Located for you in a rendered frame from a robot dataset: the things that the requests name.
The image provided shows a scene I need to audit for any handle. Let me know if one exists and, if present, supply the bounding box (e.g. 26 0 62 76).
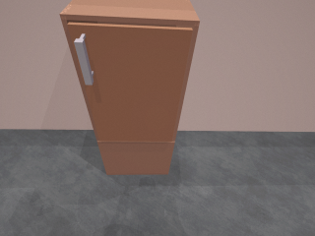
74 33 94 86

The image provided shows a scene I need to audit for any cupboard door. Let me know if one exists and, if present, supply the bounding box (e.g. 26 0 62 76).
67 22 193 142

